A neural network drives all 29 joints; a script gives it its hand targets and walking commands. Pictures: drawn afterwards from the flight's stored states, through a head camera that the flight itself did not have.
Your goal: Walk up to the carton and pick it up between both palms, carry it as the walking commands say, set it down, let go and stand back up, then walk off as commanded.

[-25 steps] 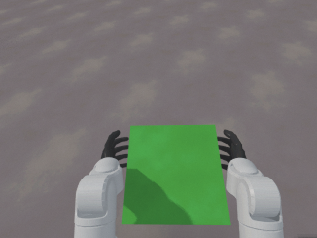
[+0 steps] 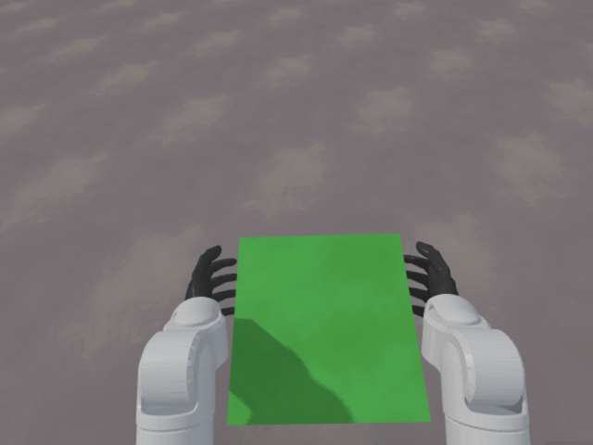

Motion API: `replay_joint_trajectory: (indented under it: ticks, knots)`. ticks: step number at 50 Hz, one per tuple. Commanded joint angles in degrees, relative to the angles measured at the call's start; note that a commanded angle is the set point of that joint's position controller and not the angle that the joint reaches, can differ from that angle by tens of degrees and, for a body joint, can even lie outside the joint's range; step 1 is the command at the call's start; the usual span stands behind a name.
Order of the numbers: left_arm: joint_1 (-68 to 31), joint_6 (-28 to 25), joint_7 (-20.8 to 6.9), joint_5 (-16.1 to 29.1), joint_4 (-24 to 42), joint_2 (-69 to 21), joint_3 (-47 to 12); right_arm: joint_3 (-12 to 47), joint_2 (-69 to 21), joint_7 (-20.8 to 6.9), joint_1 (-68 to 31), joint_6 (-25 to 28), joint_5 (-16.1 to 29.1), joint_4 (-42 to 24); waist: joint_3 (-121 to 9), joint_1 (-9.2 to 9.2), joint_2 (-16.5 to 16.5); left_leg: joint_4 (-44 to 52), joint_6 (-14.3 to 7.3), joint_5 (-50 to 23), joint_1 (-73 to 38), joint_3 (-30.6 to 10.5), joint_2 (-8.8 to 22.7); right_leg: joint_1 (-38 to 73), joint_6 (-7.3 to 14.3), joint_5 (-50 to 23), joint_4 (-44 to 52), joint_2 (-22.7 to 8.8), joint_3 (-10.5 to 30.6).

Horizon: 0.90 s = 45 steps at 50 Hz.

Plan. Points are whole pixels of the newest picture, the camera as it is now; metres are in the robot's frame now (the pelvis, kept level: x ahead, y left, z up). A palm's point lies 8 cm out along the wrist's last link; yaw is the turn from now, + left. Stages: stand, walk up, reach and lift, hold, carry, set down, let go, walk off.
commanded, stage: carry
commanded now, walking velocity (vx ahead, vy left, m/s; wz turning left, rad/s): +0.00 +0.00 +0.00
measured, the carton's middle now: (320, 335) +0.28 +0.01 +0.01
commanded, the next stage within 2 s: none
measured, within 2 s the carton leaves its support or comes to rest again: neither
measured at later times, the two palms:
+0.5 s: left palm (131, 330) +0.23 +0.22 +0.12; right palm (391, 340) +0.23 -0.06 +0.12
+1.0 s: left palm (150, 349) +0.21 +0.19 +0.12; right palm (420, 356) +0.21 -0.09 +0.12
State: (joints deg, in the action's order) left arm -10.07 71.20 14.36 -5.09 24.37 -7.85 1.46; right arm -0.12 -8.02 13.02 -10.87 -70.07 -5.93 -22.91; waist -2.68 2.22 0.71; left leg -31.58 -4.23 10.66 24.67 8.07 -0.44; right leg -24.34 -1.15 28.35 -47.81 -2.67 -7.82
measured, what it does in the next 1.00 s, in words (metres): steps on the spot: right foot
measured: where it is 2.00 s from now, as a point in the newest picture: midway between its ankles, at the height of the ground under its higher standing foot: outside the picture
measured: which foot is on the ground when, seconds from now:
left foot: down 0.00-1.00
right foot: up 0.00-0.02, down 0.04-1.00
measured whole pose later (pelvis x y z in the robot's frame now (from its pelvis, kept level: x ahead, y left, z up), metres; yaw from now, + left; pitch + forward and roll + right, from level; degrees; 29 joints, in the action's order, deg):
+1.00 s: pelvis -0.05 +0.05 +0.01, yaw +0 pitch +3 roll -1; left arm -10.4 71.7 13.7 -5.9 18.0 -7.9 0.4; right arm -2.1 -8.0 13.3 -10.7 -71.5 -6.4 -18.8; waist -7.7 0.6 -1.6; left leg -23.3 -3.4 3.8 22.9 8.6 0.4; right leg -16.7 0.8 13.8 -27.8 -1.0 -6.6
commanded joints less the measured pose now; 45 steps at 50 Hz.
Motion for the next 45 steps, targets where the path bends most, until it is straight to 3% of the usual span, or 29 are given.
replay_joint_trajectory:
  ticks: [1,2,3,4,5,6,8,9,10,12,14,17,26,32,37,45]
  knots:
    - [-19.9,-1.0,-15.0,20.9,3.9,-57.1,-32.3,28.7,-56.5,-11.5,-15.1,0.9,17.5,-3.9,-19.1,-1.62,-6.8,9.8,-5.3,-4.2,-13.2,-14.5,14.9,8.8,1.2,-4.9,17.7,-0.9,1.1]
    - [-19.1,-0.9,-15.2,20.4,2.7,-56.6,-31.2,28.6,-56.0,-11.3,-15.3,0.7,17.4,-3.0,-18.3,-1.24,-4.0,8.3,-2.5,-2.3,-8.7,-13.3,13.8,14.9,1.5,-9.9,25.4,-3.9,3.8]
    - [-18.5,-1.0,-15.3,19.6,1.0,-56.0,-30.2,28.7,-56.1,-11.4,-15.9,0.6,17.1,-2.4,-16.7,-1.12,4.8,3.9,1.9,0.2,0.1,-10.6,9.8,20.4,3.3,-8.4,28.6,-11.9,14.3]
    - [-18.7,-1.7,-15.3,19.2,-0.1,-57.0,-29.8,30.5,-56.6,-11.8,-19.7,0.4,18.6,-5.4,-13.6,-1.49,14.9,0.8,4.7,4.5,2.6,-7.6,6.1,15.7,7.6,-13.7,30.1,-19.6,22.7]
    - [-19.7,-2.0,-15.4,19.5,0.7,-58.5,-29.9,30.8,-57.3,-12.1,-21.9,0.4,19.5,-6.2,-12.5,-1.54,14.0,-5.0,5.3,8.4,-0.3,-6.9,5.4,11.1,8.9,-20.1,30.7,-21.0,20.9]
    - [-20.6,-2.2,-15.3,19.7,1.5,-59.3,-30.2,31.1,-58.2,-12.3,-22.9,0.5,20.2,-6.5,-12.2,-1.81,9.8,-6.1,5.3,7.5,-3.0,-6.5,5.1,8.8,8.0,-24.4,29.1,-18.9,16.0]
    - [-19.5,-2.0,-14.6,18.9,1.5,-58.9,-29.9,30.8,-57.8,-12.6,-22.1,0.3,20.8,-6.1,-12.4,-2.41,3.8,3.6,4.9,-1.7,-8.8,-6.1,5.4,7.8,3.8,-24.6,24.3,-11.5,7.4]
    - [-18.1,-1.8,-14.1,18.1,1.3,-57.9,-29.4,30.7,-57.1,-12.7,-21.8,-0.1,21.1,-5.5,-14.2,-1.94,1.6,4.2,4.6,-8.3,-12.8,-8.2,7.5,6.8,2.1,-23.7,21.8,-9.2,5.9]
    - [-17.9,-1.6,-13.7,17.4,1.5,-56.5,-29.1,30.2,-56.4,-13.0,-21.3,-0.4,21.2,-4.1,-15.3,-1.57,-2.9,5.9,3.0,-13.3,-13.8,-12.8,11.1,5.6,0.8,-15.3,19.3,-6.7,4.2]
    - [-19.8,-1.1,-13.5,17.4,2.0,-55.8,-29.1,29.5,-55.8,-13.1,-20.3,-0.7,21.2,-2.6,-16.3,-2.12,-6.6,13.9,1.7,-5.0,-13.1,-20.9,16.1,5.2,-0.7,-7.0,14.5,-3.0,2.4]
    - [-22.1,-0.7,-13.7,18.4,1.8,-56.5,-30.2,28.3,-55.9,-13.1,-20.0,-0.8,20.3,-1.7,-15.1,-2.20,-6.3,18.7,2.9,7.0,-11.3,-20.9,16.8,5.3,-0.9,-6.7,13.6,-2.0,1.8]
    - [-23.2,-0.5,-14.2,19.7,0.8,-58.4,-31.6,26.4,-56.1,-12.9,-18.9,-0.5,18.8,-1.0,-14.9,-2.11,-7.4,20.4,5.3,12.0,-10.7,-16.3,14.6,7.3,-1.1,-8.1,14.6,-1.9,1.6]
    - [-22.5,-0.8,-14.3,19.3,0.3,-59.1,-30.9,27.1,-56.3,-13.0,-20.4,-0.4,18.9,-2.0,-15.2,-1.84,-5.2,22.1,9.4,12.8,-11.8,-10.5,10.7,11.2,-0.3,-8.0,21.5,-1.1,-0.2]
    - [-21.6,-0.8,-14.3,18.9,0.0,-58.6,-30.1,28.0,-56.1,-13.1,-21.2,-0.7,19.6,-2.6,-14.9,-1.75,-3.2,19.5,9.3,9.7,-12.0,-9.3,9.1,9.5,1.0,-5.7,24.2,-1.8,2.0]
    - [-22.4,-1.0,-14.4,19.2,0.1,-58.1,-30.1,27.4,-55.7,-13.0,-21.0,-0.7,19.2,-1.9,-14.4,-1.93,-1.6,16.9,7.7,8.6,-12.6,-10.2,8.9,5.7,1.9,-2.5,26.2,-3.1,5.6]
    - [-22.8,-1.5,-14.3,19.1,0.1,-57.6,-30.2,26.9,-55.3,-13.0,-20.8,-0.3,18.9,-0.8,-14.3,-1.90,-1.7,15.1,5.6,7.9,-11.3,-11.4,9.5,4.0,2.8,-3.0,27.1,-4.0,8.3]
